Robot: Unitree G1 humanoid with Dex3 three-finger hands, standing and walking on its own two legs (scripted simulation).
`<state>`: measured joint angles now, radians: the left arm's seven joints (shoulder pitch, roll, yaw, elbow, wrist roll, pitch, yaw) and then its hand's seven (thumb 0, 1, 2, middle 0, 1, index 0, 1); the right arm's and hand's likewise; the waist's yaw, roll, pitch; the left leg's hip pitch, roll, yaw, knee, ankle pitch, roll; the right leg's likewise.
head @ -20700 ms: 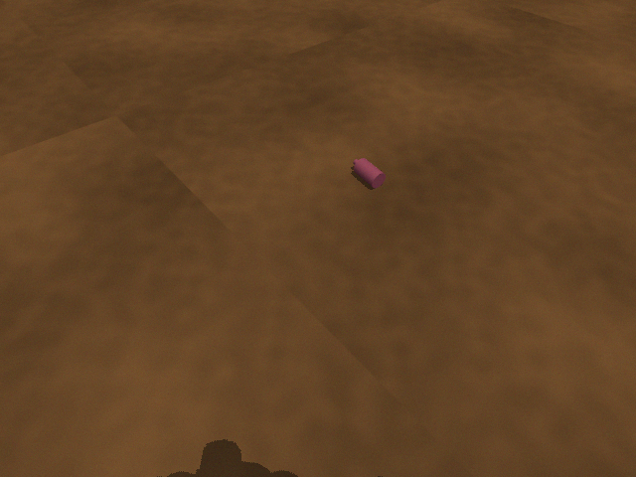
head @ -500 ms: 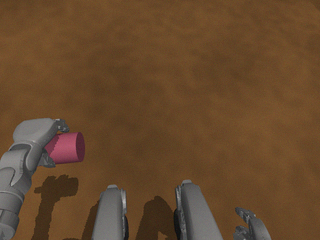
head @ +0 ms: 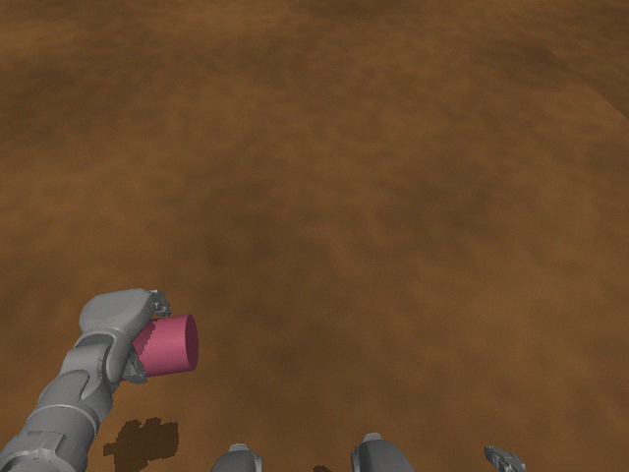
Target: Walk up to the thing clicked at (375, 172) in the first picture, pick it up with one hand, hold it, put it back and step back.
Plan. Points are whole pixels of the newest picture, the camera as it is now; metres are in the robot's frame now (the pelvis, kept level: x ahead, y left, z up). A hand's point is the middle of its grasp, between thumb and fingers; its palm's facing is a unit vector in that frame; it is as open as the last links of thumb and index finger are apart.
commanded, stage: lift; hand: left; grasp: from above
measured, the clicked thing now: (132, 350) +0.34 +0.26 -0.12
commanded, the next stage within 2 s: hold in 0.20 s
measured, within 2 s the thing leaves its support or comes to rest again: neither
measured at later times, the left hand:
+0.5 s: hand (127, 310) +0.35 +0.23 -0.01, palm faces -0.47 -0.07 -0.88, open 10.3 cm
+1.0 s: hand (127, 303) +0.35 +0.22 +0.02, palm faces -0.46 -0.06 -0.89, open 10.3 cm
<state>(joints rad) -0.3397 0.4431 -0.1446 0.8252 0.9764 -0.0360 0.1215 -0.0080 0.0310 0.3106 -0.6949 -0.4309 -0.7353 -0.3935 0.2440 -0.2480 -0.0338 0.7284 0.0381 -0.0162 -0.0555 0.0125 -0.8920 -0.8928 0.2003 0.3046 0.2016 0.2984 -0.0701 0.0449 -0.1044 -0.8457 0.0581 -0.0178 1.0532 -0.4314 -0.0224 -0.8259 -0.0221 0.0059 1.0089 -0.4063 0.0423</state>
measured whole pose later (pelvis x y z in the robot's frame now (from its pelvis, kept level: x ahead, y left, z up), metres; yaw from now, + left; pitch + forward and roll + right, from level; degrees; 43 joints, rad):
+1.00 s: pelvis +0.05 +0.00 +0.06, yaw -1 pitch +4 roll +0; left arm -0.25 0.40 -0.21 0.67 0.99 0.01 -0.01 -0.01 0.00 0.35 -0.71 -0.42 -0.75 -0.38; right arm 0.21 -0.25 -0.05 0.69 0.06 0.06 -0.04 0.01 -0.89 -0.89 0.20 0.30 0.20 0.30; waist -0.01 0.04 -0.05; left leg -0.36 0.04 0.03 0.60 -0.31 -0.02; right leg -0.37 -0.04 0.03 0.60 -0.30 0.04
